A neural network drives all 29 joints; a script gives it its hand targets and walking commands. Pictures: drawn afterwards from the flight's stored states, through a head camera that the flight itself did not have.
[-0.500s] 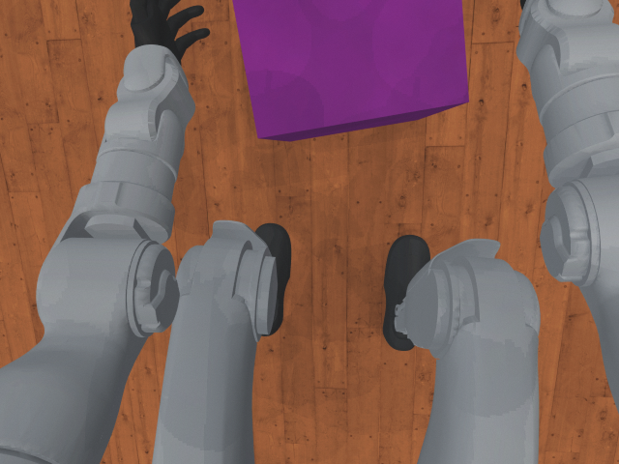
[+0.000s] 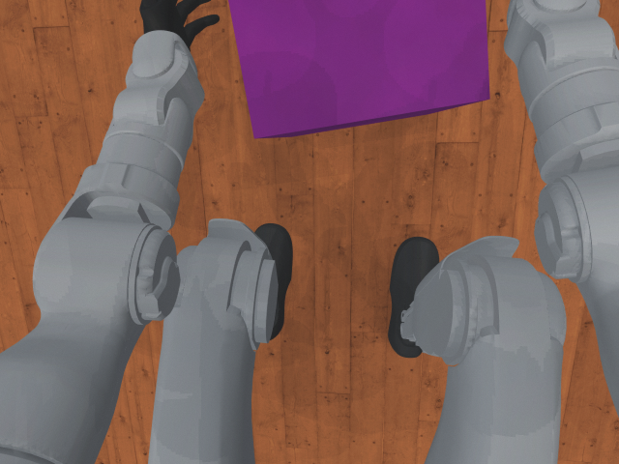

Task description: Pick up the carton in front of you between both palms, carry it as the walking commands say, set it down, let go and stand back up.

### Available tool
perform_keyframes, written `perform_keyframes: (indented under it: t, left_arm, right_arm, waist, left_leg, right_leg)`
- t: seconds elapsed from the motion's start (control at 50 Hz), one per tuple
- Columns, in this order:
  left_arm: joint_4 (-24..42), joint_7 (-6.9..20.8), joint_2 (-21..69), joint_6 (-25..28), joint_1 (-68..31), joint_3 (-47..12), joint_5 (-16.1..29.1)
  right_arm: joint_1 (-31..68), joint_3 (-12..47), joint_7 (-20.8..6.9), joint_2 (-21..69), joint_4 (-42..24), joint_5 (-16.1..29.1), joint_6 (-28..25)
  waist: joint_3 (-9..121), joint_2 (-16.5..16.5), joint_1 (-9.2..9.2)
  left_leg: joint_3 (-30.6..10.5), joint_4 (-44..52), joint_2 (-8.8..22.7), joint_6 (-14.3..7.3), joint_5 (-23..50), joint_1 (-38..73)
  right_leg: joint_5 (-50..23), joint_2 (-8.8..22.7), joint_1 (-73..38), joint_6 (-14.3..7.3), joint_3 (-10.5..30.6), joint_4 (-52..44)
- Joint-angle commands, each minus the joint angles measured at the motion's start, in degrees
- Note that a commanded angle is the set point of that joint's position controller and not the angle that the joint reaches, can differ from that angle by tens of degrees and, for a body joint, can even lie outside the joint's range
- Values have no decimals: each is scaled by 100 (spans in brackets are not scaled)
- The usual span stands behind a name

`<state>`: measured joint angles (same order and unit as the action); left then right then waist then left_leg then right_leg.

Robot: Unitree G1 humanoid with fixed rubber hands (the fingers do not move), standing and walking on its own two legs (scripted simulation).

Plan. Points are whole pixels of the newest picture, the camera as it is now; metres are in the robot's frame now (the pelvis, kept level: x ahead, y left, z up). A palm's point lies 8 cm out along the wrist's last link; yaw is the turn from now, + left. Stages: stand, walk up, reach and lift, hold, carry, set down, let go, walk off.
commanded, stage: reach and lift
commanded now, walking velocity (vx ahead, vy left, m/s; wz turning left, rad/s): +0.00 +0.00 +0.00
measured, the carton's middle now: (350, 35) +0.52 -0.01 -0.25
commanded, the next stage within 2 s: none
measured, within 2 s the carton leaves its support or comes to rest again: leaves its support in 0.46 s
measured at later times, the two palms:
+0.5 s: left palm (184, 3) +0.53 +0.15 -0.15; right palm out of the picture +0.55 -0.15 -0.17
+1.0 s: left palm out of the picture +0.48 +0.14 +0.04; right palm out of the picture +0.50 -0.16 +0.03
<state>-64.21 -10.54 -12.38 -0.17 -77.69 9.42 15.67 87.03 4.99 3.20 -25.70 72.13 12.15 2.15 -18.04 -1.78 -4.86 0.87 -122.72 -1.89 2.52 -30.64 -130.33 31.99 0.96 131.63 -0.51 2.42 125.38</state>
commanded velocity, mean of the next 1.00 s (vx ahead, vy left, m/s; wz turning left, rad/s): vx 0.00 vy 0.00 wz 0.00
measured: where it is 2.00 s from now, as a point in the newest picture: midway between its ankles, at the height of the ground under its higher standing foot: (335, 309)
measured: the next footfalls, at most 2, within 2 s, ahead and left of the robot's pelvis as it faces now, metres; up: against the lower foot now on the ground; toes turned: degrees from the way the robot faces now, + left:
none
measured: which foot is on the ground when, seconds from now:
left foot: down 0.00-1.00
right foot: down 0.00-1.00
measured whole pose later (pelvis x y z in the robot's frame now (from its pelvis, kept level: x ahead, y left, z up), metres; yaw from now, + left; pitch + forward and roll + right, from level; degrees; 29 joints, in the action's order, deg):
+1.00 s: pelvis +0.00 +0.01 +0.09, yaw -4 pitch +42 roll +2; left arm -37.1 -4.6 3.6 -19.9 -58.1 34.1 -11.8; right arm 66.5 -21.8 0.8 -4.6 50.6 -14.0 20.4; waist 8.3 0.2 -3.0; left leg -1.9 -104.8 -3.5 3.3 -28.9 -118.5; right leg 27.1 -3.0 120.4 1.1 3.2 105.2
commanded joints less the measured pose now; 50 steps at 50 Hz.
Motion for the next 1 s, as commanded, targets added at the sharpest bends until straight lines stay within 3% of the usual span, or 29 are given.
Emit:
perform_keyframes:
  t: [0.0,0.12,0.16,0.2,0.26,0.34,0.4,0.46,0.52,0.54,0.56,0.62,0.66,0.74,0.8,0.9,0.98]
  left_arm:
    - [549,9,-343,117,-1018,41,-77]
    - [497,39,386,130,-1501,-220,37]
    - [363,56,617,138,-1519,-130,-128]
    - [497,322,1921,103,-2130,-355,-273]
    - [720,927,3771,-141,-3013,-422,-628]
    - [1190,1435,4825,-467,-3298,-309,-860]
    - [1694,1594,5432,-597,-3457,-559,-616]
    - [2057,1656,6026,-767,-3386,-835,-397]
    - [2583,1710,6474,-1036,-3396,-1206,-263]
    - [2750,1740,6562,-1132,-3398,-1323,-256]
    - [2928,1767,6547,-1153,-3463,-1395,-310]
    - [3495,1789,6714,-1419,-3304,-1681,-513]
    - [3630,1807,6701,-1541,-3234,-1709,-658]
    - [2852,1857,6729,-1775,-2715,-1096,-1367]
    - [2449,1905,6695,-1864,-2426,-532,-1861]
    - [2355,2022,6968,-1939,-2385,-428,-2041]
    - [2453,2117,7375,-2038,-2238,-765,-1929]
  right_arm:
    - [1487,-39,-5,-322,-363,9,-136]
    - [1971,179,17,245,-350,25,-213]
    - [2033,295,-35,737,-282,34,-201]
    - [2623,628,-290,2236,-484,48,-157]
    - [2940,656,-830,4219,-492,-195,34]
    - [2630,357,-1205,5394,-846,-482,290]
    - [2675,429,-1270,6000,-1346,-355,387]
    - [2918,688,-1267,6478,-2233,-188,464]
    - [3142,980,-1212,6898,-3242,-94,625]
    - [3190,1037,-1190,7017,-3544,-101,699]
    - [3110,1020,-1119,7203,-3837,-219,748]
    - [2576,1024,-1118,7629,-3894,-446,1080]
    - [2117,906,-1141,7928,-3674,-595,1282]
    - [1501,298,-1259,8166,-2694,-1105,1516]
    - [1390,-255,-1366,8098,-2236,-1451,1560]
    - [1231,-802,-1420,8032,-2096,-1858,1601]
    - [1094,-752,-1456,8182,-2358,-1937,1654]
  waist:
    - [6236,660,-83]
    - [6281,715,48]
    - [6214,766,-128]
    - [6165,827,-218]
    - [5937,914,-119]
    - [6049,1002,2]
    - [6956,983,10]
    - [8096,927,37]
    - [9544,1087,83]
    - [9916,1133,98]
    - [10168,1099,163]
    - [10182,1037,131]
    - [9838,966,110]
    - [8090,864,-69]
    - [7443,864,-197]
    - [7700,662,39]
    - [8217,399,254]
  left_leg:
    - [273,898,-118,158,1737,2960]
    - [239,943,-252,144,1572,3146]
    - [286,973,-299,118,1514,3201]
    - [315,949,-378,65,1523,3067]
    - [358,788,-521,45,1408,2779]
    - [504,620,-605,19,1489,2583]
    - [606,525,-628,17,1851,2795]
    - [649,515,-677,25,2352,3314]
    - [683,587,-718,77,2628,3445]
    - [684,651,-738,84,2628,3458]
    - [702,675,-747,59,2444,3662]
    - [681,1064,-789,82,2253,3503]
    - [691,1279,-813,51,1893,3373]
    - [620,1887,-795,-50,757,3036]
    - [586,2275,-789,-111,393,2973]
    - [545,2702,-826,-85,397,3312]
    - [510,3002,-865,-29,607,3871]
  right_leg:
    - [-1502,-131,-3268,45,22,-1018]
    - [-1302,-215,-3370,-4,33,-1112]
    - [-1199,-254,-3375,5,22,-1139]
    - [-1226,-351,-3386,-1,34,-1150]
    - [-1265,-512,-3274,-27,-16,-1068]
    - [-1488,-623,-3351,-51,-185,-986]
    - [-1931,-683,-3780,-59,-296,-873]
    - [-2447,-733,-4283,-67,-416,-831]
    - [-3058,-775,-5410,-28,-485,-851]
    - [-3172,-799,-5709,-8,-514,-888]
    - [-2748,-830,-5568,24,-571,-1042]
    - [-2815,-924,-5796,64,-558,-1303]
    - [-2418,-962,-5506,83,-560,-1539]
    - [-1011,-997,-4238,81,-564,-2161]
    - [-494,-1018,-3912,77,-553,-2536]
    - [-519,-1041,-4266,35,-561,-2988]
    - [-775,-1067,-4684,1,-608,-3255]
